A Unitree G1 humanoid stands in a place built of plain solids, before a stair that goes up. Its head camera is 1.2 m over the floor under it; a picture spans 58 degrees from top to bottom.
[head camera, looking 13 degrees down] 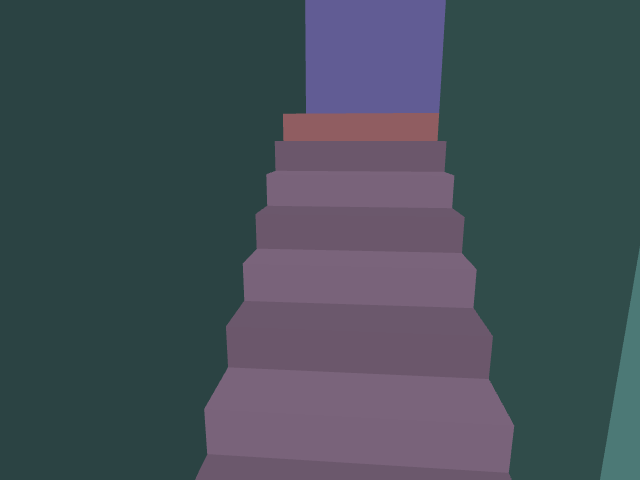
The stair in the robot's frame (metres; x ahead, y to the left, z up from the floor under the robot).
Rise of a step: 0.17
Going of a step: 0.27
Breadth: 0.98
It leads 5 degrees to the right of straight ahead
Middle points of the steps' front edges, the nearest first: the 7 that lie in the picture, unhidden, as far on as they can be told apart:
1.22 -0.11 0.34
1.48 -0.13 0.51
1.75 -0.16 0.68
2.02 -0.18 0.85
2.28 -0.20 1.02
2.55 -0.23 1.19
2.85 -0.25 1.37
